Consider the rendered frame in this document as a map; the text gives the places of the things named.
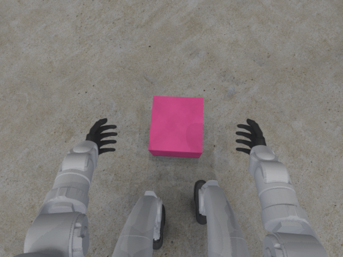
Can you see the robot right hand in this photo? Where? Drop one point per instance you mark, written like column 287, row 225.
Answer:
column 256, row 136

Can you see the left robot upper arm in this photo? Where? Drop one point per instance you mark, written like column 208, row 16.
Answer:
column 58, row 235

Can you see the right robot upper arm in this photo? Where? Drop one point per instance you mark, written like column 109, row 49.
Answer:
column 278, row 244

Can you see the left robot foot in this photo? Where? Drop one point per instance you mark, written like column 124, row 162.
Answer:
column 157, row 243

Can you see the robot left forearm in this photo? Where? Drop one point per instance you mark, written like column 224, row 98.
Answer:
column 70, row 190

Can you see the left robot thigh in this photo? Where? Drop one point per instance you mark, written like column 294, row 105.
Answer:
column 136, row 238

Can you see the robot left hand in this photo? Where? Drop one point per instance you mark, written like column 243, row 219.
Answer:
column 95, row 135

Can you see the robot right forearm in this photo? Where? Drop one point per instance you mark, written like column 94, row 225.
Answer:
column 281, row 211

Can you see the carton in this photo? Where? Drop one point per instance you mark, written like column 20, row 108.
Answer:
column 176, row 126

